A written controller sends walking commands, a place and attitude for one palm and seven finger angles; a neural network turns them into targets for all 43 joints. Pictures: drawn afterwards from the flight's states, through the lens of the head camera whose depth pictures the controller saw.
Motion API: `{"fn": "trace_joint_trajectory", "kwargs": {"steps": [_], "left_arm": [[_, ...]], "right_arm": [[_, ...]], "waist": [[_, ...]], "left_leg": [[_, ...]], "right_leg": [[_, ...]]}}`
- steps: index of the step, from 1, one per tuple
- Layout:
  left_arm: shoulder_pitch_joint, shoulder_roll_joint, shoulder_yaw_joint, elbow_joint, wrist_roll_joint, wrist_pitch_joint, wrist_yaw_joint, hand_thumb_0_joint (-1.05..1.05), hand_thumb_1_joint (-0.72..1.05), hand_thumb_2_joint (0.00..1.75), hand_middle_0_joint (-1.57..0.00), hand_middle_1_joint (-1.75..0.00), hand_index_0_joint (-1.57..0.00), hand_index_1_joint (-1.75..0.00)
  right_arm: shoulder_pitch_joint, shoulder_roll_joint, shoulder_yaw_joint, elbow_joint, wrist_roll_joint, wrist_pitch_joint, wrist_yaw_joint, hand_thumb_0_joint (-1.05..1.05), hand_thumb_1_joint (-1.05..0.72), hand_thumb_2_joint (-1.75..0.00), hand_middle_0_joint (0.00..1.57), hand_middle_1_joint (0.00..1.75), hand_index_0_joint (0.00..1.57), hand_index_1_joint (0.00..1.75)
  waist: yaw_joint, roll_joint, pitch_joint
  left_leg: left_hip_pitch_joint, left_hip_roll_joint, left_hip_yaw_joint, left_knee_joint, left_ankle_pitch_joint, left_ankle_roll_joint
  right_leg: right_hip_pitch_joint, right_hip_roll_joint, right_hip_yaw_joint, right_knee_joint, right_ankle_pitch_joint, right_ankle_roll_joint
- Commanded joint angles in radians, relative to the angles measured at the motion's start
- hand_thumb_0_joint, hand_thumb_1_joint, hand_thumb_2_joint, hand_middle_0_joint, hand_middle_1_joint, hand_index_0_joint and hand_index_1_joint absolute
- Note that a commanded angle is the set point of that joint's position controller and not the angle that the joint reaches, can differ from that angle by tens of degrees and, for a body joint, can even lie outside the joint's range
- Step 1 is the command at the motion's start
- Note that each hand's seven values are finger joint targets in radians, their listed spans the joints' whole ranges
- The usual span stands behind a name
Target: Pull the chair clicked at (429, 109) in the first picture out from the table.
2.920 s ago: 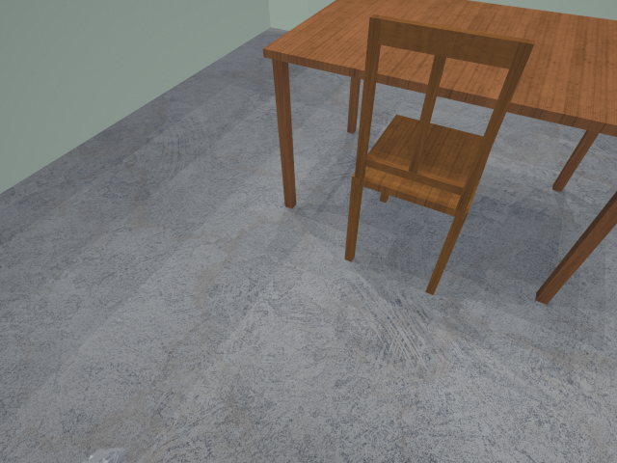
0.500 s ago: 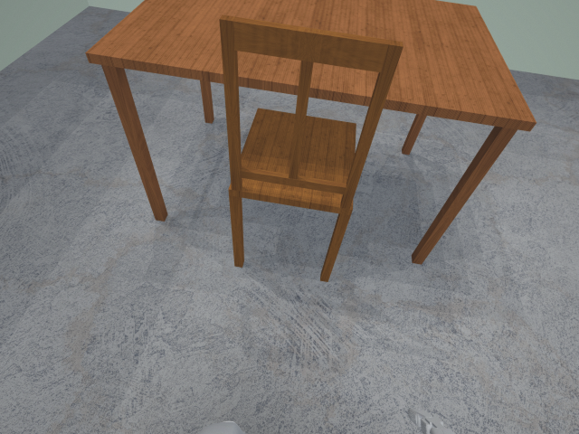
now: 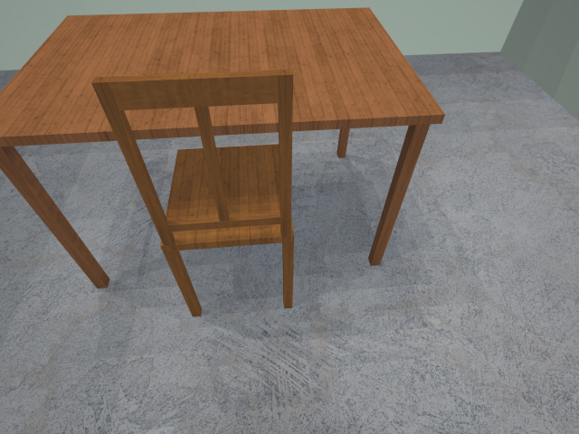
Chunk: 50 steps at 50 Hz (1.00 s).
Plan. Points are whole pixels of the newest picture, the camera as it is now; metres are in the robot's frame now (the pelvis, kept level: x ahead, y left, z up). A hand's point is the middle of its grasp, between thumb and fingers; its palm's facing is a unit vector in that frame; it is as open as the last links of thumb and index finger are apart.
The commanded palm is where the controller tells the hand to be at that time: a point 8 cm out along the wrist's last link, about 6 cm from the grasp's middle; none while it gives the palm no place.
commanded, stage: take the last steps up to it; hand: left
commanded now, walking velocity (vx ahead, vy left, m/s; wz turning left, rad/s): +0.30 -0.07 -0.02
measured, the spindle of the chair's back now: (214, 170) +0.68 +0.15 -0.06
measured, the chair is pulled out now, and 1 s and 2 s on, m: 0.00 0.00 0.00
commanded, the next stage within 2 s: come to a stop and stand still in 0.48 s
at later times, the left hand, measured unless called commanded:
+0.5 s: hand out of the picture +0.16 +0.17 -0.18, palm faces +0.05 -0.99 -0.13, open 7.4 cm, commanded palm none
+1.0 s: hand (197, 367) +0.27 +0.16 -0.17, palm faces +0.09 -0.96 -0.25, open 7.3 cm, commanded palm none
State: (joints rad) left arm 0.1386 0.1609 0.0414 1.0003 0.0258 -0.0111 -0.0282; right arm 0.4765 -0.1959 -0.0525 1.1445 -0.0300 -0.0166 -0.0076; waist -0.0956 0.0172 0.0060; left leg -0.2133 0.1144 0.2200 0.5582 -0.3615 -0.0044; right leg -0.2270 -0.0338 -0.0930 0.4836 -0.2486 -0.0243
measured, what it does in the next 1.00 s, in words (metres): walks ahead: left foot, then right foot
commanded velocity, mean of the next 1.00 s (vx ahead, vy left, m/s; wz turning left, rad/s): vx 0.04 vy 0.01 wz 0.00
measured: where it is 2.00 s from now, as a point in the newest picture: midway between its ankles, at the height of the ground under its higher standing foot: outside the picture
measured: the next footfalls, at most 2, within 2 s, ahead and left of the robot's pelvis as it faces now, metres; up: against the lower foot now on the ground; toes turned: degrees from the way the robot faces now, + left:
left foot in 0.30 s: +0.22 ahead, +0.10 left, +0.00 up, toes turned +8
right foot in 0.70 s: +0.34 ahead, -0.16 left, +0.00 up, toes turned -6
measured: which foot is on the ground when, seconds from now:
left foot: up 0.00-0.28, down 0.30-0.72, up 0.74-1.00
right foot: down 0.00-0.30, up 0.32-0.68, down 0.70-1.00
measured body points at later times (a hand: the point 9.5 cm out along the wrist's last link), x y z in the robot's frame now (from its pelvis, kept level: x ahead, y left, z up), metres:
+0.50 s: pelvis +0.17 +0.00 +0.00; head +0.18 +0.02 +0.45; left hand +0.16 +0.23 -0.16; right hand +0.21 -0.23 -0.14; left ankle +0.18 +0.09 -0.74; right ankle +0.16 -0.13 -0.66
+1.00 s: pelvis +0.22 -0.03 +0.00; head +0.25 -0.04 +0.45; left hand +0.27 +0.21 -0.15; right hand +0.28 -0.27 -0.16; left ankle +0.19 +0.09 -0.68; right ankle +0.30 -0.15 -0.74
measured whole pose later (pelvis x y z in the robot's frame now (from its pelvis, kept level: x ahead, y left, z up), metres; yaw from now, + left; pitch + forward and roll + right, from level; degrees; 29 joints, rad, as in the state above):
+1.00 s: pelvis +0.22 -0.03 +0.00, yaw +2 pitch -1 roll +1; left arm 0.18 0.15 0.04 1.02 0.04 0.01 0.05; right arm 0.18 -0.19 -0.07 1.04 -0.01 0.05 -0.02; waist 0.02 0.01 0.06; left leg -0.39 0.00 0.04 0.96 -0.47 -0.05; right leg -0.34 -0.09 -0.11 0.50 -0.15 -0.01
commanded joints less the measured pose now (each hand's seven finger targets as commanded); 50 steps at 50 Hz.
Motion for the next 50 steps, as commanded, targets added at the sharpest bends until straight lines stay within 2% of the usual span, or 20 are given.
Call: {"fn": "trace_joint_trajectory", "kwargs": {"steps": [1,3,5,10,13,14,15,16,19,23,29,32,33,34,35,36,37,39,42,50], "left_arm": [[0.296,0.214,0.055,0.067,-0.01,-0.021,0.044,0.0,0.9,0.9,-0.2,-0.3,-0.2,-0.3],[0.209,0.143,0.036,0.048,-0.007,-0.033,0.05,0.0,0.9,0.9,-0.2,-0.3,-0.2,-0.3],[0.186,0.107,0.036,0.033,0.002,-0.05,0.054,0.0,0.9,0.9,-0.2,-0.3,-0.2,-0.3],[0.203,0.137,0.027,0.057,0.002,-0.052,0.046,0.0,0.9,0.9,-0.2,-0.3,-0.2,-0.3],[0.203,0.14,0.026,0.071,-0.009,-0.046,0.042,0.0,0.9,0.9,-0.2,-0.3,-0.2,-0.3],[0.224,0.11,0.021,0.062,-0.012,-0.043,0.036,0.0,0.9,0.9,-0.2,-0.3,-0.2,-0.3],[0.243,0.058,0.018,0.037,-0.024,-0.038,0.026,0.0,0.9,0.9,-0.2,-0.3,-0.2,-0.3],[0.208,0.097,0.022,0.011,-0.01,-0.04,0.026,0.0,0.9,0.9,-0.2,-0.3,-0.2,-0.3],[0.174,0.079,0.027,0.038,0.001,-0.031,0.013,0.0,0.9,0.9,-0.2,-0.3,-0.2,-0.3],[0.272,0.027,0.015,0.069,0.001,0.003,0.015,0.0,0.9,0.9,-0.2,-0.3,-0.2,-0.3],[0.164,0.013,0.012,0.025,0.0,-0.001,0.021,0.0,0.9,0.9,-0.2,-0.3,-0.2,-0.3],[0.225,0.006,0.003,0.054,0.001,-0.013,0.037,0.0,0.9,0.9,-0.2,-0.3,-0.2,-0.3],[0.272,0.037,0.006,0.074,0.001,-0.024,0.046,0.0,0.9,0.9,-0.2,-0.3,-0.2,-0.3],[0.294,0.11,0.011,0.083,0.001,-0.037,0.058,0.0,0.9,0.9,-0.2,-0.3,-0.2,-0.3],[0.272,0.163,0.013,0.083,-0.004,-0.041,0.061,0.0,0.9,0.9,-0.2,-0.3,-0.2,-0.3],[0.256,0.18,0.014,0.071,-0.006,-0.037,0.064,0.0,0.9,0.9,-0.2,-0.3,-0.2,-0.3],[0.23,0.194,0.024,0.075,-0.006,-0.036,0.069,0.0,0.9,0.9,-0.2,-0.3,-0.2,-0.3],[0.226,0.165,0.025,0.078,-0.004,-0.023,0.084,0.0,0.9,0.9,-0.2,-0.3,-0.2,-0.3],[0.191,0.18,0.041,0.05,0.002,-0.002,0.092,0.0,0.9,0.9,-0.2,-0.3,-0.2,-0.3],[0.092,0.208,0.056,-0.032,0.018,0.025,0.086,0.0,0.9,0.9,-0.2,-0.3,-0.2,-0.3]], "right_arm": [[-0.21,-0.065,-0.008,-0.139,0.005,-0.016,0.007,0.0,-0.9,-0.9,0.2,0.3,0.2,0.3],[-0.176,-0.05,-0.015,-0.122,0.0,-0.016,0.012,0.0,-0.9,-0.9,0.2,0.3,0.2,0.3],[-0.137,-0.013,-0.016,-0.119,-0.004,-0.013,0.014,0.0,-0.9,-0.9,0.2,0.3,0.2,0.3],[-0.179,0.007,-0.007,-0.146,0.003,-0.024,0.024,0.0,-0.9,-0.9,0.2,0.3,0.2,0.3],[-0.048,-0.024,-0.012,-0.098,-0.002,-0.038,0.01,0.0,-0.9,-0.9,0.2,0.3,0.2,0.3],[0.054,-0.094,-0.026,-0.072,-0.009,-0.043,0.0,0.0,-0.9,-0.9,0.2,0.3,0.2,0.3],[0.14,-0.216,-0.051,-0.065,-0.019,-0.048,-0.011,0.0,-0.9,-0.9,0.2,0.3,0.2,0.3],[0.13,-0.231,-0.045,-0.065,-0.004,-0.042,-0.019,0.0,-0.9,-0.9,0.2,0.3,0.2,0.3],[-0.1,-0.095,-0.009,-0.113,0.007,-0.058,-0.031,0.0,-0.9,-0.9,0.2,0.3,0.2,0.3],[-0.168,-0.079,-0.002,-0.118,0.014,-0.066,-0.023,0.0,-0.9,-0.9,0.2,0.3,0.2,0.3],[-0.143,-0.086,-0.017,-0.093,0.008,-0.043,-0.015,0.0,-0.9,-0.9,0.2,0.3,0.2,0.3],[-0.166,-0.068,-0.006,-0.082,0.008,-0.027,-0.023,0.0,-0.9,-0.9,0.2,0.3,0.2,0.3],[-0.15,-0.05,0.0,-0.072,0.013,-0.027,-0.023,0.0,-0.9,-0.9,0.2,0.3,0.2,0.3],[-0.119,-0.011,0.009,-0.064,0.022,-0.026,-0.021,0.0,-0.9,-0.9,0.2,0.3,0.2,0.3],[-0.062,0.012,0.009,-0.059,0.031,-0.016,-0.017,0.0,-0.9,-0.9,0.2,0.3,0.2,0.3],[-0.057,0.026,0.004,-0.059,0.033,-0.001,-0.023,0.0,-0.9,-0.9,0.2,0.3,0.2,0.3],[-0.064,0.018,0.001,-0.059,0.034,0.014,-0.027,0.0,-0.9,-0.9,0.2,0.3,0.2,0.3],[-0.115,-0.008,-0.011,-0.064,0.035,0.028,-0.036,0.0,-0.9,-0.9,0.2,0.3,0.2,0.3],[-0.167,-0.01,-0.017,-0.087,0.025,0.054,-0.029,0.0,-0.9,-0.9,0.2,0.3,0.2,0.3],[-0.171,-0.009,-0.017,-0.145,0.016,0.059,0.0,0.0,-0.9,-0.9,0.2,0.3,0.2,0.3]], "waist": [[0.174,-0.208,0.079],[0.106,-0.103,0.099],[0.07,-0.102,0.1],[0.066,-0.142,0.104],[-0.002,-0.116,0.051],[-0.035,0.024,-0.01],[-0.047,0.295,-0.07],[-0.04,0.248,-0.076],[0.054,0.068,0.091],[0.117,0.098,0.049],[0.084,0.108,0.102],[0.118,0.074,0.049],[0.136,0.002,0.006],[0.129,-0.126,-0.039],[0.089,-0.176,-0.075],[0.088,-0.168,-0.106],[0.093,-0.303,-0.135],[0.121,-0.259,-0.113],[0.13,-0.145,-0.084],[0.117,-0.216,-0.057]], "left_leg": [[-0.546,0.003,-0.134,0.472,-0.197,0.02],[-0.49,0.031,-0.157,0.501,-0.076,0.01],[-0.424,0.033,-0.153,0.452,-0.033,0.003],[-0.238,-0.022,-0.099,0.196,0.045,0.019],[0.04,-0.087,-0.056,-0.005,0.163,0.037],[0.211,-0.01,-0.181,-0.067,0.151,0.074],[0.331,0.282,-0.589,-0.238,0.144,0.189],[0.294,0.368,-0.734,-0.325,0.105,0.251],[0.043,0.275,-0.502,-0.36,0.118,0.212],[-0.022,0.161,-0.219,-0.352,0.346,0.172],[-0.055,0.155,-0.206,-0.341,0.252,0.185],[-0.044,0.109,-0.164,-0.171,0.402,0.126],[-0.034,0.06,-0.146,-0.092,0.361,0.077],[-0.117,-0.004,-0.132,-0.015,0.153,0.023],[-0.109,-0.066,-0.125,0.023,-0.089,-0.01],[-0.061,-0.069,-0.131,0.099,-0.166,-0.019],[-0.083,-0.069,-0.138,0.188,-0.217,-0.027],[-0.156,-0.073,-0.189,0.34,-0.246,-0.028],[-0.215,-0.091,-0.222,0.504,-0.189,-0.041],[-0.097,-0.095,-0.184,0.285,-0.089,-0.03]], "right_leg": [[0.288,-0.333,0.441,-0.337,-0.241,-0.232],[0.193,-0.276,0.294,-0.31,-0.088,-0.206],[0.124,-0.249,0.208,-0.299,0.075,-0.192],[0.047,-0.195,0.135,-0.245,0.21,-0.157],[0.006,-0.122,0.066,0.002,0.344,-0.108],[-0.1,-0.064,0.046,0.218,0.264,-0.072],[-0.315,0.059,-0.039,0.541,-0.15,-0.016],[-0.375,0.056,0.073,0.733,-0.319,-0.033],[-0.4,-0.065,0.125,0.782,-0.104,-0.014],[-0.285,-0.074,0.071,0.58,-0.013,0.026],[-0.205,-0.058,0.013,0.281,-0.003,0.031],[-0.018,-0.021,-0.009,0.069,0.12,0.036],[0.074,-0.041,0.021,-0.046,0.262,0.041],[0.183,-0.158,0.187,-0.057,0.547,0.012],[0.184,-0.301,0.266,-0.066,0.773,-0.058],[0.15,-0.343,0.272,-0.069,0.908,-0.112],[0.167,-0.339,0.278,-0.054,1.04,-0.14],[0.192,-0.36,0.27,-0.032,1.153,-0.191],[0.136,-0.353,0.232,-0.063,0.958,-0.198],[-0.063,-0.289,0.213,-0.205,0.12,-0.146]]}}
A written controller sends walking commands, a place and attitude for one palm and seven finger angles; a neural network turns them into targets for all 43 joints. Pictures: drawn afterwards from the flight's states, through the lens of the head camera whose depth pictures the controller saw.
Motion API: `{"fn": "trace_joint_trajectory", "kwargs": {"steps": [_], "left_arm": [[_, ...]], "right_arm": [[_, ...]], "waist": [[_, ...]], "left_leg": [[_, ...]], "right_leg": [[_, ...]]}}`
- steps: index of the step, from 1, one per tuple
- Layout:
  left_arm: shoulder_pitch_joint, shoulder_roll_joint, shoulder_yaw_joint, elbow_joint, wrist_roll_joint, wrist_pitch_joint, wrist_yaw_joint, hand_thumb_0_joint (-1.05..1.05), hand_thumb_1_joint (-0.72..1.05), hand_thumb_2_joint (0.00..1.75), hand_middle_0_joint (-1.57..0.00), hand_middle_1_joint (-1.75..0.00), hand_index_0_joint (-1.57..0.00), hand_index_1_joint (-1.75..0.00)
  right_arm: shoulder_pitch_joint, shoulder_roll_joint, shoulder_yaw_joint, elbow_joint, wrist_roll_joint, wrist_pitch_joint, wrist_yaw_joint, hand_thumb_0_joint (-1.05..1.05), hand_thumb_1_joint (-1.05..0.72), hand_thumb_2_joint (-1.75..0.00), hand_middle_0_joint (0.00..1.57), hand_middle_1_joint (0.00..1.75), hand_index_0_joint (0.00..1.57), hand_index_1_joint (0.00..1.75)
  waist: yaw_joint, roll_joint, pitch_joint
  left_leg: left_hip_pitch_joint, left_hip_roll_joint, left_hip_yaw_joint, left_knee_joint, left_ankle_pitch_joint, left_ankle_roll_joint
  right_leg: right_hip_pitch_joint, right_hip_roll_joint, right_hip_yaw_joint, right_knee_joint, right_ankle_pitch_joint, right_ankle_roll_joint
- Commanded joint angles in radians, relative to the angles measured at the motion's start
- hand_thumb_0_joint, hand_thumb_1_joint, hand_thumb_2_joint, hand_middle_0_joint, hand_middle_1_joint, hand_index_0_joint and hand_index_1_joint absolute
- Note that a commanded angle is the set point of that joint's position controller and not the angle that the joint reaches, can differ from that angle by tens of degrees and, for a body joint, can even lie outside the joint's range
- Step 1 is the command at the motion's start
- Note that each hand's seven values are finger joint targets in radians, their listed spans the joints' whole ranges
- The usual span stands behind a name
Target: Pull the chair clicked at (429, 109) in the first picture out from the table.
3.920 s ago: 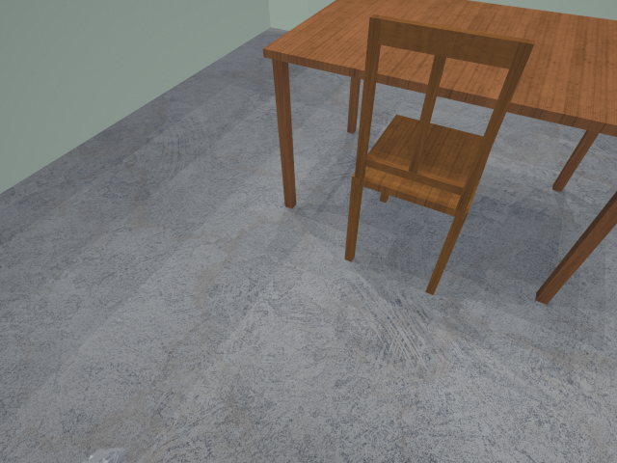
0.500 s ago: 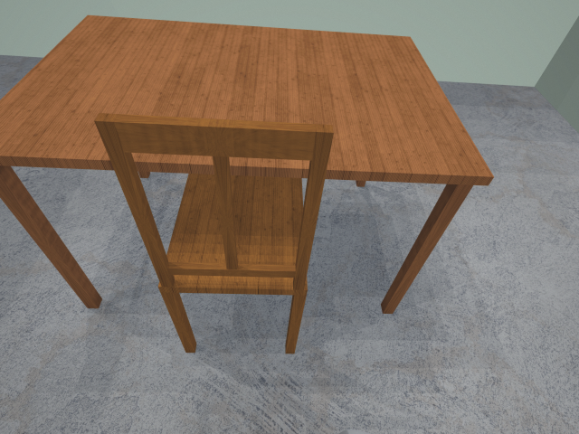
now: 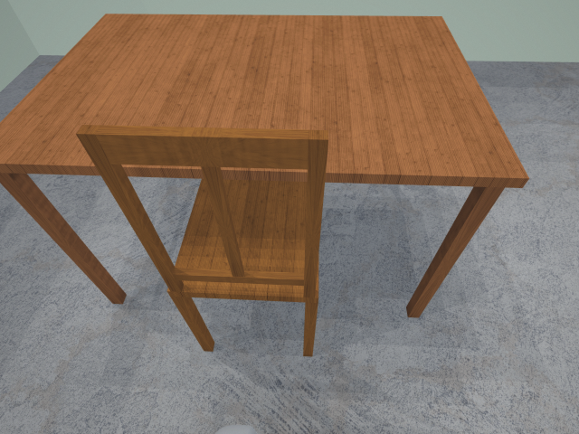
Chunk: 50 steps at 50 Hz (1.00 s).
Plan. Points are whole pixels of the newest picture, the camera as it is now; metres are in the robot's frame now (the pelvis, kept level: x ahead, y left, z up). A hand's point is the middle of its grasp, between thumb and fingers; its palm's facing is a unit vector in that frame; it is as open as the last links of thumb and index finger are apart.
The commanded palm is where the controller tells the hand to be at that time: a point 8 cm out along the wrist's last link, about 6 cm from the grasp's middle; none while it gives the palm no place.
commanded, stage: come to a stop and stand still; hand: left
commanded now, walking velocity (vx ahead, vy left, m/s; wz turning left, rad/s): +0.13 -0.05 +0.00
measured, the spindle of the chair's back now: (226, 228) +0.47 +0.16 -0.06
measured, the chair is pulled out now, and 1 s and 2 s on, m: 0.00 0.00 0.00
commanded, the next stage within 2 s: look again from close up in 0.74 s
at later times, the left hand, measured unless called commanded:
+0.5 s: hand out of the picture -0.06 +0.22 -0.17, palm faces -0.01 -0.99 -0.16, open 7.4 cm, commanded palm none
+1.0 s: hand out of the picture -0.01 +0.19 -0.17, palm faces -0.01 -0.98 -0.21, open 7.4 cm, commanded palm none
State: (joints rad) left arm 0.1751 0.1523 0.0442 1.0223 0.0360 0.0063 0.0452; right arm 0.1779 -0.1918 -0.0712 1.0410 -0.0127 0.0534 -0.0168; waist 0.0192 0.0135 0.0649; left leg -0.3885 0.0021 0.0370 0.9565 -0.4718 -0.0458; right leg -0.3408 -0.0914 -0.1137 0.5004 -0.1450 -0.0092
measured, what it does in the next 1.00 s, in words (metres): steps on the spot: left foot, then right foot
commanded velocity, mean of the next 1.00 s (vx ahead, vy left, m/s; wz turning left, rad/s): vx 0.04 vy -0.05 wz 0.00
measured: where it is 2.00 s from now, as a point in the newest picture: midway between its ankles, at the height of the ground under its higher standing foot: outside the picture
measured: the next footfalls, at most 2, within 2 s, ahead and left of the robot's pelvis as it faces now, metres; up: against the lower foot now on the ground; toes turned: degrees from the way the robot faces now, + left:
left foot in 0.10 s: +0.02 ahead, +0.13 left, +0.00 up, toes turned +2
right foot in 0.54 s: -0.03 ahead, -0.08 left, +0.00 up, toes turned -1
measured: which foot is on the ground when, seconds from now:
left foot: up 0.00-0.08, down 0.10-1.00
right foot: down 0.00-0.12, up 0.14-0.52, down 0.54-1.00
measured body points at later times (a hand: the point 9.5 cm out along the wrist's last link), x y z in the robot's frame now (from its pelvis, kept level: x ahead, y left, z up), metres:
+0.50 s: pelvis -0.03 +0.05 +0.01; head -0.01 +0.06 +0.46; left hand -0.06 +0.27 -0.16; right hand -0.07 -0.16 -0.14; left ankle -0.02 +0.13 -0.73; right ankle -0.08 -0.08 -0.72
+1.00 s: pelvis -0.02 +0.02 +0.00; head -0.02 +0.01 +0.45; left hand -0.01 +0.24 -0.15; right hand -0.02 -0.20 -0.16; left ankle -0.02 +0.13 -0.73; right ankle -0.07 -0.08 -0.73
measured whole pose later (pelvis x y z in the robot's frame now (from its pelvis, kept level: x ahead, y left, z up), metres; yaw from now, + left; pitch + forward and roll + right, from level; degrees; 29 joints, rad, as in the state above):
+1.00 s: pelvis -0.02 +0.02 +0.00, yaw -1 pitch -1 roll +1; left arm 0.31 0.14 -0.02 1.09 0.01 -0.03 0.04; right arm 0.28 -0.16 0.01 1.13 -0.01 -0.02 -0.02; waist -0.01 0.01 0.00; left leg -0.20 0.00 0.06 0.48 -0.27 0.01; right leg -0.14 0.00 0.00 0.50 -0.34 -0.02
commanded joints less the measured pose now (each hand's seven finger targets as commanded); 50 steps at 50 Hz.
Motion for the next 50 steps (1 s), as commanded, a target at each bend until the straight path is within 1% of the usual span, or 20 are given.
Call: {"fn": "trace_joint_trajectory", "kwargs": {"steps": [1,3,4,5,6,7,8,10,13,20,24,25,26,27,28,29,30,34,44,50], "left_arm": [[0.048,0.218,0.053,-0.056,0.008,0.01,0.01,0.0,0.9,0.9,-0.2,-0.3,-0.2,-0.3],[0.034,0.193,0.042,-0.052,-0.002,0.018,0.005,0.0,0.9,0.9,-0.2,-0.3,-0.2,-0.3],[0.044,0.154,0.026,-0.046,-0.01,0.021,-0.003,0.0,0.9,0.9,-0.2,-0.3,-0.2,-0.3],[0.059,0.084,0.014,-0.056,-0.022,0.028,-0.009,0.0,0.9,0.9,-0.2,-0.3,-0.2,-0.3],[0.053,0.069,0.012,-0.058,-0.021,0.029,-0.009,0.0,0.9,0.9,-0.2,-0.3,-0.2,-0.3],[0.045,0.086,0.02,-0.037,-0.007,0.038,-0.008,0.0,0.9,0.9,-0.2,-0.3,-0.2,-0.3],[0.106,0.09,0.026,-0.015,-0.003,0.038,-0.014,0.0,0.9,0.9,-0.2,-0.3,-0.2,-0.3],[0.178,0.089,0.027,0.016,-0.005,0.026,-0.024,0.0,0.9,0.9,-0.2,-0.3,-0.2,-0.3],[0.18,0.089,0.016,0.025,-0.009,0.016,-0.024,0.0,0.9,0.9,-0.2,-0.3,-0.2,-0.3],[0.148,0.045,-0.008,0.038,-0.019,0.025,-0.022,0.0,0.9,0.9,-0.2,-0.3,-0.2,-0.3],[0.218,0.031,-0.013,0.092,-0.024,0.014,-0.012,0.0,0.9,0.9,-0.2,-0.3,-0.2,-0.3],[0.293,0.065,-0.032,0.122,-0.001,-0.02,0.024,0.0,0.9,0.9,-0.2,-0.3,-0.2,-0.3],[0.259,0.096,-0.037,0.075,-0.013,-0.031,0.016,0.0,0.9,0.9,-0.2,-0.3,-0.2,-0.3],[0.2,0.113,-0.042,0.05,-0.012,-0.031,0.01,0.0,0.9,0.9,-0.2,-0.3,-0.2,-0.3],[0.175,0.128,-0.033,0.036,-0.009,-0.03,0.003,0.0,0.9,0.9,-0.2,-0.3,-0.2,-0.3],[0.182,0.118,-0.031,0.03,-0.018,-0.048,0.0,0.0,0.9,0.9,-0.2,-0.3,-0.2,-0.3],[0.171,0.085,-0.036,0.03,-0.023,-0.049,0.003,0.0,0.9,0.9,-0.2,-0.3,-0.2,-0.3],[0.202,0.059,-0.041,0.039,-0.021,-0.04,0.003,0.0,0.9,0.9,-0.2,-0.3,-0.2,-0.3],[0.208,0.082,-0.043,0.049,-0.024,-0.048,0.001,0.0,0.9,0.9,-0.2,-0.3,-0.2,-0.3],[0.209,0.097,-0.041,0.047,-0.025,-0.049,0.003,0.0,0.9,0.9,-0.2,-0.3,-0.2,-0.3]], "right_arm": [[0.143,-0.012,0.005,-0.041,-0.002,-0.02,0.01,0.0,-0.9,-0.9,0.2,0.3,0.2,0.3],[0.227,0.002,0.017,-0.011,0.0,-0.037,0.006,0.0,-0.9,-0.9,0.2,0.3,0.2,0.3],[0.239,-0.019,0.021,-0.003,-0.003,-0.041,0.004,0.0,-0.9,-0.9,0.2,0.3,0.2,0.3],[0.225,-0.084,0.013,-0.02,-0.017,-0.052,0.0,0.0,-0.9,-0.9,0.2,0.3,0.2,0.3],[0.145,-0.127,0.015,-0.058,-0.024,-0.052,-0.003,0.0,-0.9,-0.9,0.2,0.3,0.2,0.3],[0.084,-0.124,0.016,-0.065,-0.026,-0.055,-0.013,0.0,-0.9,-0.9,0.2,0.3,0.2,0.3],[0.034,-0.102,0.027,-0.069,-0.022,-0.058,-0.02,0.0,-0.9,-0.9,0.2,0.3,0.2,0.3],[0.031,-0.088,0.033,-0.071,-0.013,-0.072,-0.025,0.0,-0.9,-0.9,0.2,0.3,0.2,0.3],[0.132,-0.075,0.028,-0.032,-0.008,-0.085,-0.036,0.0,-0.9,-0.9,0.2,0.3,0.2,0.3],[0.23,-0.09,0.022,0.045,-0.012,-0.074,-0.052,0.0,-0.9,-0.9,0.2,0.3,0.2,0.3],[0.229,-0.067,0.023,0.081,-0.002,-0.066,-0.046,0.0,-0.9,-0.9,0.2,0.3,0.2,0.3],[0.1,-0.123,0.028,0.01,0.011,-0.08,-0.025,0.0,-0.9,-0.9,0.2,0.3,0.2,0.3],[0.111,-0.024,0.042,-0.024,0.002,-0.068,-0.004,0.0,-0.9,-0.9,0.2,0.3,0.2,0.3],[0.155,-0.007,0.046,-0.025,-0.006,-0.061,0.007,0.0,-0.9,-0.9,0.2,0.3,0.2,0.3],[0.206,-0.004,0.04,-0.018,-0.006,-0.063,0.016,0.0,-0.9,-0.9,0.2,0.3,0.2,0.3],[0.232,0.009,0.055,-0.007,-0.006,-0.06,0.009,0.0,-0.9,-0.9,0.2,0.3,0.2,0.3],[0.219,-0.009,0.056,-0.014,-0.005,-0.071,0.005,0.0,-0.9,-0.9,0.2,0.3,0.2,0.3],[0.201,-0.018,0.066,0.007,-0.003,-0.087,-0.007,0.0,-0.9,-0.9,0.2,0.3,0.2,0.3],[0.164,-0.024,0.073,0.049,0.005,-0.087,-0.009,0.0,-0.9,-0.9,0.2,0.3,0.2,0.3],[0.142,-0.043,0.073,0.058,0.004,-0.087,-0.01,0.0,-0.9,-0.9,0.2,0.3,0.2,0.3]], "waist": [[-0.005,-0.214,-0.112],[-0.044,-0.172,-0.104],[-0.048,-0.074,-0.075],[-0.043,0.18,-0.01],[-0.032,0.277,0.071],[-0.022,0.272,0.116],[0.021,0.193,0.123],[0.033,0.09,0.087],[-0.015,0.088,0.029],[-0.058,0.108,-0.038],[-0.029,0.077,-0.066],[0.028,0.042,-0.004],[-0.007,-0.087,0.029],[-0.054,-0.074,0.034],[-0.083,0.012,-0.076],[-0.075,-0.137,-0.159],[-0.07,-0.178,-0.114],[-0.029,0.07,0.049],[-0.023,-0.077,0.043],[-0.025,-0.043,-0.004]], "left_leg": [[0.111,0.019,0.009,-0.203,0.039,0.018],[0.303,-0.001,0.046,-0.504,0.178,0.029],[0.335,0.023,0.0,-0.596,0.16,0.034],[0.186,0.182,-0.252,-0.769,-0.076,0.079],[-0.025,0.303,-0.427,-0.895,-0.248,0.14],[-0.131,0.302,-0.43,-0.932,-0.284,0.135],[-0.114,0.265,-0.361,-0.903,-0.214,0.134],[-0.014,0.233,-0.263,-0.85,-0.047,0.152],[0.195,0.224,-0.21,-0.798,0.167,0.158],[0.325,0.278,-0.238,-0.703,0.548,0.215],[0.248,0.232,-0.213,-0.652,0.509,0.187],[0.169,0.188,-0.095,-0.436,0.548,0.121],[0.065,0.074,-0.037,-0.403,0.122,0.075],[0.077,0.029,-0.007,-0.378,0.085,0.057],[0.168,-0.001,0.027,-0.373,0.177,0.056],[0.149,0.023,0.008,-0.351,0.189,0.06],[0.132,0.039,-0.023,-0.384,0.228,0.07],[0.071,0.096,-0.106,-0.511,0.288,0.102],[0.169,0.081,-0.063,-0.544,0.341,0.083],[0.214,0.081,-0.057,-0.55,0.388,0.078]], "right_leg": [[0.033,-0.217,0.237,-0.224,-0.082,-0.149],[-0.082,-0.147,0.205,-0.185,-0.301,-0.082],[-0.136,-0.077,0.16,-0.109,-0.391,-0.035],[-0.155,0.016,0.101,0.051,-0.363,0.013],[-0.115,0.076,0.075,0.205,-0.296,0.027],[-0.075,0.069,0.158,0.334,-0.246,0.02],[-0.089,0.079,0.184,0.425,-0.195,0.019],[-0.123,0.086,0.18,0.502,-0.159,0.027],[-0.177,0.08,0.164,0.454,-0.152,0.044],[-0.042,0.065,0.123,0.189,-0.301,0.032],[0.149,0.072,0.099,-0.05,-0.144,0.013],[0.09,0.009,0.167,-0.136,-0.016,-0.005],[0.035,-0.03,0.258,-0.243,-0.297,-0.039],[-0.031,-0.055,0.287,-0.243,-0.466,-0.076],[0.003,-0.036,0.229,-0.123,-0.256,-0.072],[0.115,-0.014,0.218,-0.127,-0.181,-0.08],[0.097,-0.021,0.227,-0.113,-0.126,-0.083],[0.066,0.037,0.169,-0.058,-0.134,-0.051],[0.092,0.007,0.189,-0.11,0.023,-0.032],[0.133,-0.003,0.195,-0.111,0.106,-0.028]]}}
